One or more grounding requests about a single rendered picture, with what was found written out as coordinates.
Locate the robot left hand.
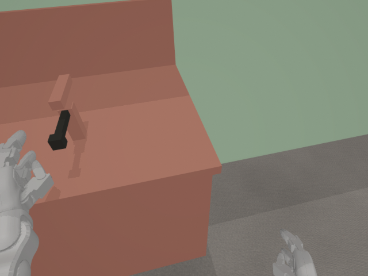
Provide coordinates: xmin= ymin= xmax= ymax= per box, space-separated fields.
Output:
xmin=0 ymin=130 xmax=54 ymax=214

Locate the robot right hand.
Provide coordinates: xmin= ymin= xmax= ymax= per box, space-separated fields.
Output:
xmin=273 ymin=229 xmax=317 ymax=276

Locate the counter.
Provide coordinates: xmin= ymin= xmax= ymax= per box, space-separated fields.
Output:
xmin=0 ymin=0 xmax=222 ymax=276

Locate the robot left forearm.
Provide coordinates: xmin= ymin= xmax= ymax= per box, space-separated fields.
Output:
xmin=0 ymin=209 xmax=39 ymax=276

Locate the tap lever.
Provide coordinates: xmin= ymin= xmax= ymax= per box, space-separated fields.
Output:
xmin=48 ymin=110 xmax=70 ymax=151

